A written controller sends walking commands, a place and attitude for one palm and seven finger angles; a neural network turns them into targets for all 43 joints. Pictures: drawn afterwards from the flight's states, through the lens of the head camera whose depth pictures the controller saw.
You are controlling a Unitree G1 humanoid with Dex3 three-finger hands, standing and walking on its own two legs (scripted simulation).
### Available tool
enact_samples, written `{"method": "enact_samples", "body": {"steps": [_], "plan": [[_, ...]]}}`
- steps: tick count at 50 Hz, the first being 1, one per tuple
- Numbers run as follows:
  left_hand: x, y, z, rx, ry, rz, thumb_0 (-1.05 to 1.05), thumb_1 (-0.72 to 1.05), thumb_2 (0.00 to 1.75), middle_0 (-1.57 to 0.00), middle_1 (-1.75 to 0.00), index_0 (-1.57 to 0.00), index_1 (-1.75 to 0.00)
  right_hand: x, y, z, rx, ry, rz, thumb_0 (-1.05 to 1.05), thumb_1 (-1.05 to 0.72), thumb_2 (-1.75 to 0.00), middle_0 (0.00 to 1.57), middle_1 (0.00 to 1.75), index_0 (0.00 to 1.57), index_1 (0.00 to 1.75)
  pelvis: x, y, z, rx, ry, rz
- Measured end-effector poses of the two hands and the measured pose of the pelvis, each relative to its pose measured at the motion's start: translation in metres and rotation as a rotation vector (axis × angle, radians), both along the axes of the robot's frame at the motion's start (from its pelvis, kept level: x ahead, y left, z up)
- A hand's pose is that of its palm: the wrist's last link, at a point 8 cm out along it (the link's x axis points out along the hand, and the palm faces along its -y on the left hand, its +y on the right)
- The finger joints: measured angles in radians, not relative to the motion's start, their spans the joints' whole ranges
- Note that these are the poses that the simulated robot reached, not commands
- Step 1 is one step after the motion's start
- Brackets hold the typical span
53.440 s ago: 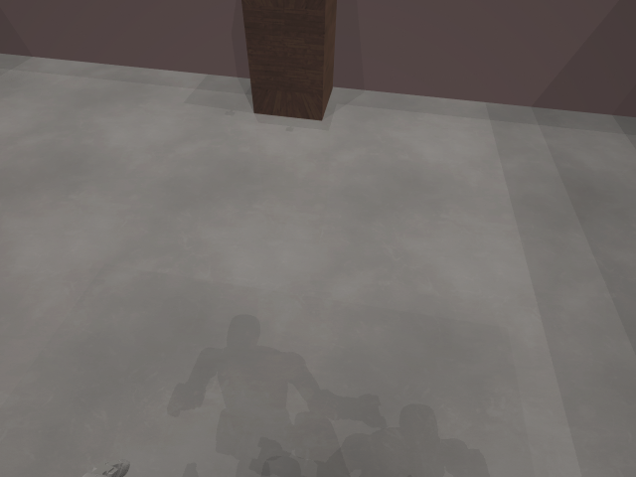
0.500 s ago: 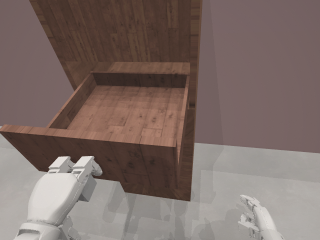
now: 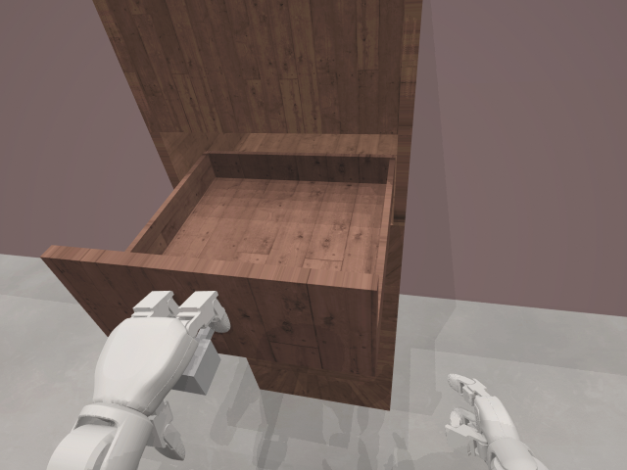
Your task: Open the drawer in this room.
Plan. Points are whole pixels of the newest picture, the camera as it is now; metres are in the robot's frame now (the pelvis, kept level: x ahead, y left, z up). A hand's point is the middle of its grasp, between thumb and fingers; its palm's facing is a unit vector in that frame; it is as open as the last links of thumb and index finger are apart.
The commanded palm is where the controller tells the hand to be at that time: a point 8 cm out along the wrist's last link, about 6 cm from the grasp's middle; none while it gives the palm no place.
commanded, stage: lift the hand off the handle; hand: left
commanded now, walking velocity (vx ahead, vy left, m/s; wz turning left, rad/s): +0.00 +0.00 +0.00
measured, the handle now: (198, 348) +0.21 +0.17 +0.11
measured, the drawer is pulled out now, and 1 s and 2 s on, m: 0.29 0.29 0.29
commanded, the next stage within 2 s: draw the hand back to the body in 1.04 s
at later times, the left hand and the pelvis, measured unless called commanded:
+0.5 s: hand (153, 331) +0.19 +0.19 +0.18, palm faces +0.19 -0.13 -0.97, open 13.1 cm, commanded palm +0.14 +0.19 +0.26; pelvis -0.02 +0.00 +0.00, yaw +1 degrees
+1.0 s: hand (141, 258) +0.21 +0.17 +0.26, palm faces +0.39 -0.18 -0.90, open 13.9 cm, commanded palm +0.15 +0.18 +0.32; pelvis -0.03 -0.01 +0.00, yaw +1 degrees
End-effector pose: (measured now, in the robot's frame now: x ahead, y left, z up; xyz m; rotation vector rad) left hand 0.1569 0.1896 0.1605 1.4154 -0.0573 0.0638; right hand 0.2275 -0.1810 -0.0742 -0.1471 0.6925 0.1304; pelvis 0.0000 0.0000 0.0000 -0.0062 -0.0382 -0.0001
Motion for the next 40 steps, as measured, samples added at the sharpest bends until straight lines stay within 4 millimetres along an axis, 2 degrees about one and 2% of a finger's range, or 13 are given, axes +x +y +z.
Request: {"method": "enact_samples", "body": {"steps": [8, 14, 29, 36, 40], "plan": [[-0.003, 0.003, 0.029, -0.008, -0.086, 0.003, 0.00, -0.49, 0.30, -0.41, -1.25, -0.43, -1.25, 0.004, 0.000, 0.009, -0.011, -0.022, 0.006, 0.02, -0.90, -0.89, 0.20, 0.30, 0.20, 0.30, -0.004, 0.004, 0.001, -0.003, -0.023, 0.001], [-0.001, 0.004, 0.038, 0.001, -0.072, -0.003, 0.00, -0.49, 0.30, -0.42, -1.26, -0.44, -1.26, 0.000, 0.001, 0.010, -0.008, -0.012, 0.006, 0.02, -0.90, -0.89, 0.19, 0.30, 0.20, 0.30, -0.010, 0.005, 0.003, -0.002, -0.040, 0.000], [-0.001, 0.002, 0.076, 0.040, -0.118, -0.030, 0.00, -0.49, 0.30, -0.47, -1.28, -0.43, -1.26, -0.013, 0.008, 0.009, 0.031, -0.026, 0.028, 0.02, -0.90, -0.89, 0.19, 0.30, 0.20, 0.30, -0.027, 0.002, 0.004, 0.004, -0.072, 0.014], [0.001, -0.015, 0.124, 0.063, -0.305, -0.098, 0.00, -0.49, 0.30, -0.40, -1.24, -0.36, -1.22, -0.016, 0.011, 0.009, 0.061, -0.040, 0.037, 0.02, -0.90, -0.89, 0.19, 0.30, 0.20, 0.30, -0.033, 0.000, 0.005, 0.010, -0.073, 0.024], [0.010, -0.012, 0.142, 0.048, -0.353, -0.090, 0.00, -0.49, 0.30, -0.36, -1.22, -0.34, -1.21, -0.021, 0.009, 0.010, 0.086, -0.032, 0.030, 0.02, -0.90, -0.89, 0.19, 0.30, 0.20, 0.30, -0.035, -0.004, 0.005, 0.014, -0.064, 0.019]]}}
